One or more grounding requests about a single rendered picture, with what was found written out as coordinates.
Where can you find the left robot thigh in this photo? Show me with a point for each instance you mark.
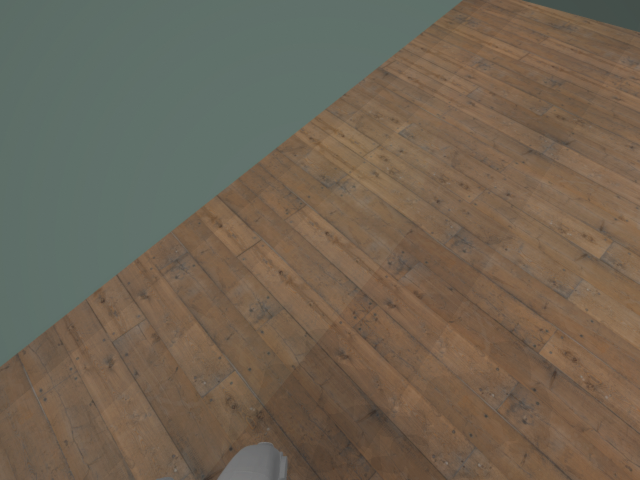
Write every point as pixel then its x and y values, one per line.
pixel 256 462

